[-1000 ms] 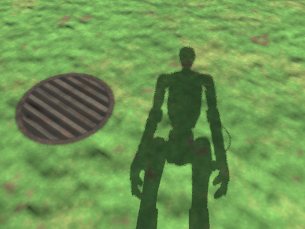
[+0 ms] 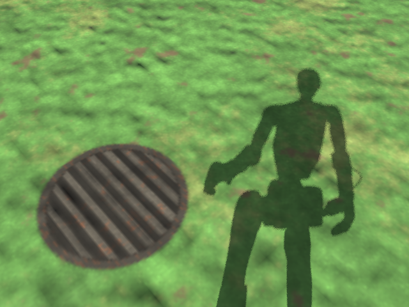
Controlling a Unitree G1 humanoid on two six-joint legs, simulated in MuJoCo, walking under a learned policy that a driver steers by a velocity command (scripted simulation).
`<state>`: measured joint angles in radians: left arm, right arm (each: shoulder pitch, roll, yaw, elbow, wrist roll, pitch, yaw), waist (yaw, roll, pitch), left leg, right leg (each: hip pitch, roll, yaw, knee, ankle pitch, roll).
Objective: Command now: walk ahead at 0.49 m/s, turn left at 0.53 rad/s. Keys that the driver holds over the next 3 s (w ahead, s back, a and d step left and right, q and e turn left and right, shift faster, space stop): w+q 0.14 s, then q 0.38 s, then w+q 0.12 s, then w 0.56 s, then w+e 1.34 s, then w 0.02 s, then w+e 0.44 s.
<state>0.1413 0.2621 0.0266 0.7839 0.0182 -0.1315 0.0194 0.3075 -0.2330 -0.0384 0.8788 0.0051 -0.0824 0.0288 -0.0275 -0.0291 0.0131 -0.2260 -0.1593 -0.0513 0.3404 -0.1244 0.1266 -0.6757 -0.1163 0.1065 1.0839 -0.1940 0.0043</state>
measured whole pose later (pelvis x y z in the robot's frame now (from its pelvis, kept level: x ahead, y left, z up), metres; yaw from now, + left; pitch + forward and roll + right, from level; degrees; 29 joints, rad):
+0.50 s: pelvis +0.20 -0.06 +0.00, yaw +18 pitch +2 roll +0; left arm 0.18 0.25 0.05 0.74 0.02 -0.06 0.02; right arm 0.20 -0.31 -0.07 0.67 0.02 0.03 -0.02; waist 0.01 0.03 0.05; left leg -0.63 0.03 -0.03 1.04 -0.34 -0.07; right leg -0.29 -0.03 -0.11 0.38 -0.14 -0.03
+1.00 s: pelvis +0.31 +0.05 +0.01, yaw +29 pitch +2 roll -1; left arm 0.13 0.30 0.06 0.77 -0.01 -0.08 -0.04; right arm 0.39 -0.24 -0.04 0.71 0.01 -0.06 0.00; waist -0.04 -0.05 -0.01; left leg -0.05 -0.03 0.00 0.26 -0.25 0.05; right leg -0.67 -0.09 0.00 0.81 -0.04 0.02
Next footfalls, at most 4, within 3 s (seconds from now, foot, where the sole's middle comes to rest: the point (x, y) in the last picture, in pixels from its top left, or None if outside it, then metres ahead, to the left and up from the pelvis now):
0.24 right None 0.32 -0.14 -0.78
0.72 left None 0.24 0.11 -0.78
1.22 right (186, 264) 0.64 0.07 -0.78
1.72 left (102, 231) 0.78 0.37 -0.78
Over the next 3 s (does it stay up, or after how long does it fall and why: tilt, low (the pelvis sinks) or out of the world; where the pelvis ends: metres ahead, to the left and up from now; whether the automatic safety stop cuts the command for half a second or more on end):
stays up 1.34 0.18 0.00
